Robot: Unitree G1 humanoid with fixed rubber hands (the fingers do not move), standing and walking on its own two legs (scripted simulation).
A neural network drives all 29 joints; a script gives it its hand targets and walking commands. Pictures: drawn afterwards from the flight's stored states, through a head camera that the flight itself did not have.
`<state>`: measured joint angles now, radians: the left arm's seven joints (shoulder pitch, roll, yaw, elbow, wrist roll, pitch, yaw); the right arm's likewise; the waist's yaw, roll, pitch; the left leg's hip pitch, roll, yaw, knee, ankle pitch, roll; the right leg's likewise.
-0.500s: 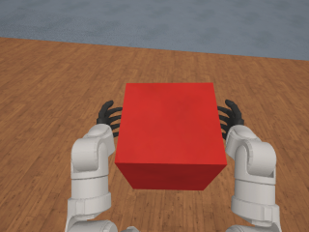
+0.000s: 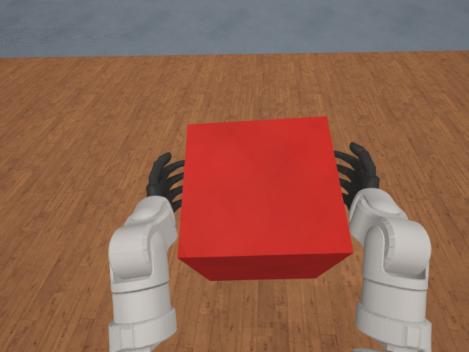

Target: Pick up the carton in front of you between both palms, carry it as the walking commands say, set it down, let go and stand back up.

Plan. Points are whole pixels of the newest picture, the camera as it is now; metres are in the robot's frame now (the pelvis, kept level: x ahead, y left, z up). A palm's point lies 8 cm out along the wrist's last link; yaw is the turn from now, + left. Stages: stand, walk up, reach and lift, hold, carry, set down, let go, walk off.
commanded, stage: carry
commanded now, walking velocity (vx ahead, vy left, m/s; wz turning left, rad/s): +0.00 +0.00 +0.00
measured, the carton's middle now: (259, 211) +0.36 -0.01 +0.03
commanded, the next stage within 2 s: none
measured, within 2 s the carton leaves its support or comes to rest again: neither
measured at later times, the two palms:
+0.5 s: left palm (186, 165) +0.42 +0.12 +0.08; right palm (360, 151) +0.43 -0.18 +0.09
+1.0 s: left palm (186, 159) +0.43 +0.12 +0.08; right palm (357, 143) +0.45 -0.18 +0.09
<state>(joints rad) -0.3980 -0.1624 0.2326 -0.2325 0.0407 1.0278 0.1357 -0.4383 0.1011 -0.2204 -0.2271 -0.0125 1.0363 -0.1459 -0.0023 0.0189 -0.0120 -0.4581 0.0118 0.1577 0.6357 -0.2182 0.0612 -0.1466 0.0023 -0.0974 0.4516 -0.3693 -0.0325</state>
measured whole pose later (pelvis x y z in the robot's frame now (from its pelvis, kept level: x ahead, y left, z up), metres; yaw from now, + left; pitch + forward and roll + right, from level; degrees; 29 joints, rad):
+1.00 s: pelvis +0.11 -0.05 -0.02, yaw +2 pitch +5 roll +1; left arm -0.42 -0.13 0.25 -0.07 0.04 1.05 0.14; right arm -0.47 0.12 -0.25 -0.06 -0.06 1.05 -0.15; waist 0.01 -0.01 -0.08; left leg -0.27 0.02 0.10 0.60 -0.28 0.03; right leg -0.34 -0.02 -0.13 0.57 -0.17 -0.06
